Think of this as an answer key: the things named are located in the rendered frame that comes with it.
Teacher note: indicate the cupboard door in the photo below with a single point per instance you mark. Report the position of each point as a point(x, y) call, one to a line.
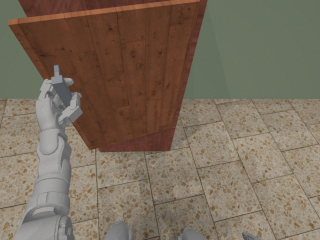
point(127, 62)

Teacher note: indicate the robot left hand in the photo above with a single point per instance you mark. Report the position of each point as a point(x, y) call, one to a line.
point(48, 110)

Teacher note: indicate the robot left thigh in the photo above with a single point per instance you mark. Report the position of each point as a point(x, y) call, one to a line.
point(119, 231)

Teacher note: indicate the handle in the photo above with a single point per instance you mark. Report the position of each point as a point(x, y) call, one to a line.
point(60, 86)

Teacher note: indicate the robot left upper arm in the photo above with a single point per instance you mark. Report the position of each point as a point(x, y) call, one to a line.
point(58, 227)

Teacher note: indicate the robot left forearm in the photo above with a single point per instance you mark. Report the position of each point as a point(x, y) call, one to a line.
point(50, 195)

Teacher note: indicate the robot left shin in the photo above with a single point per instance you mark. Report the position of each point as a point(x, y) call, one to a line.
point(119, 222)

